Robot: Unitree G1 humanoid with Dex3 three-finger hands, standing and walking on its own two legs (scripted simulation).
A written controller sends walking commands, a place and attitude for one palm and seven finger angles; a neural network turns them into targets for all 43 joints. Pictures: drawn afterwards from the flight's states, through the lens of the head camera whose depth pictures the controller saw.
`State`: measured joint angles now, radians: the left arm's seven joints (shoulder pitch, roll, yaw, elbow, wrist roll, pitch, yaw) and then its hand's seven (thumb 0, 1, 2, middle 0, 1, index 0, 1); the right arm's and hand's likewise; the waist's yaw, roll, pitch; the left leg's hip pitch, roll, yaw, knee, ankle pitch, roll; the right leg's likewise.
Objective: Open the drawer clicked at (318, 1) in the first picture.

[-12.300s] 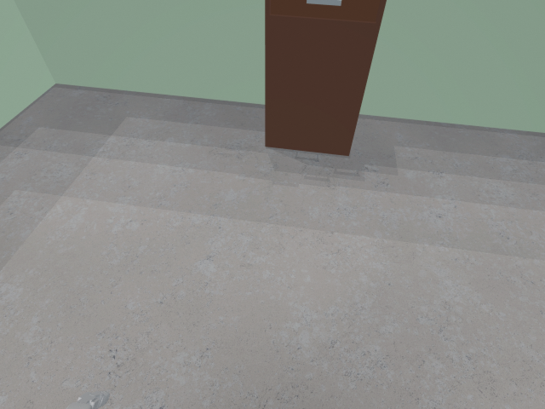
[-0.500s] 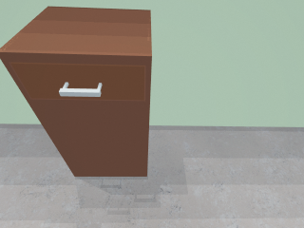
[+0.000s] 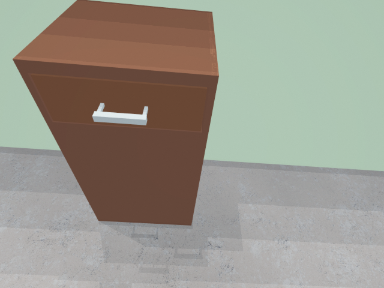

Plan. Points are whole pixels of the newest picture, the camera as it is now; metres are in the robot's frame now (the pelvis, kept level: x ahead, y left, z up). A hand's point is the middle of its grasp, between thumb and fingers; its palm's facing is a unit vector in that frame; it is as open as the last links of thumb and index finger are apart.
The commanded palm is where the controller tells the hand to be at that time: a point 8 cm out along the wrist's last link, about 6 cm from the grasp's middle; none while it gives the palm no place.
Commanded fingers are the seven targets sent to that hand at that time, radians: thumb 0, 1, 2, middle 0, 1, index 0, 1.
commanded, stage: come to a stop and stand still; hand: left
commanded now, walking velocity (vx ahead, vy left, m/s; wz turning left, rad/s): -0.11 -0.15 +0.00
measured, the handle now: (122, 113) +0.53 +0.23 +0.04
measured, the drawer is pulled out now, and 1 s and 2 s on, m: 0.00 0.00 0.00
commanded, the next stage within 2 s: look again from close up in 1.02 s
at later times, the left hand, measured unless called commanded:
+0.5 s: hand out of the picture +0.03 +0.14 -0.18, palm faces +0.00 -0.98 -0.21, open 7.2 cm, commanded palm none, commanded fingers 0.00 0.90 0.90 -0.20 -0.30 -0.20 -0.30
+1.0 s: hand out of the picture -0.04 +0.07 -0.18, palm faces +0.04 -0.99 -0.11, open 7.4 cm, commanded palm none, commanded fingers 0.00 0.90 0.90 -0.20 -0.30 -0.20 -0.30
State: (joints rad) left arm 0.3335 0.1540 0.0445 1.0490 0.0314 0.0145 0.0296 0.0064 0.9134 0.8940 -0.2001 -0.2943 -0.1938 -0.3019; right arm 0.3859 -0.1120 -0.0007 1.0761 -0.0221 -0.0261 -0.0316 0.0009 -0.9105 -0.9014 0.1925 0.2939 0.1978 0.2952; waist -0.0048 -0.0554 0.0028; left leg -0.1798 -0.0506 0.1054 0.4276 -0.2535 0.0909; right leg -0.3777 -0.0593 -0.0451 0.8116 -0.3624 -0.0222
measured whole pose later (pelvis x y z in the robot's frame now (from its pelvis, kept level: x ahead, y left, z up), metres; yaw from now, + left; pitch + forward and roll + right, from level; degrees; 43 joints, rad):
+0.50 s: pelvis +0.00 -0.03 +0.00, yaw -1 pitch -1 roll +0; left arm 0.26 0.16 0.01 1.07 0.02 0.00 0.05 0.01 0.96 0.89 -0.20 -0.29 -0.20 -0.30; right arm 0.27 -0.13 -0.01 1.14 -0.01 -0.02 -0.03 0.01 -0.92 -0.90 0.19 0.29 0.20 0.30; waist -0.01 -0.01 0.04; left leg -0.15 0.00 0.12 0.44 -0.27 0.04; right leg -0.21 -0.01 -0.04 0.48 -0.24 -0.01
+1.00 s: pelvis -0.01 -0.06 +0.00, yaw +0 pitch -1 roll +0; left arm 0.37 0.08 -0.02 1.11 0.01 -0.02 0.04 0.01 0.91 0.89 -0.20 -0.29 -0.20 -0.30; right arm 0.33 -0.09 0.01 1.16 -0.01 -0.01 -0.03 0.00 -0.91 -0.90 0.19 0.29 0.20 0.30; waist 0.01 -0.02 0.03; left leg -0.16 0.04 0.08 0.42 -0.23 -0.01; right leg -0.20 0.03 -0.08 0.41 -0.20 -0.06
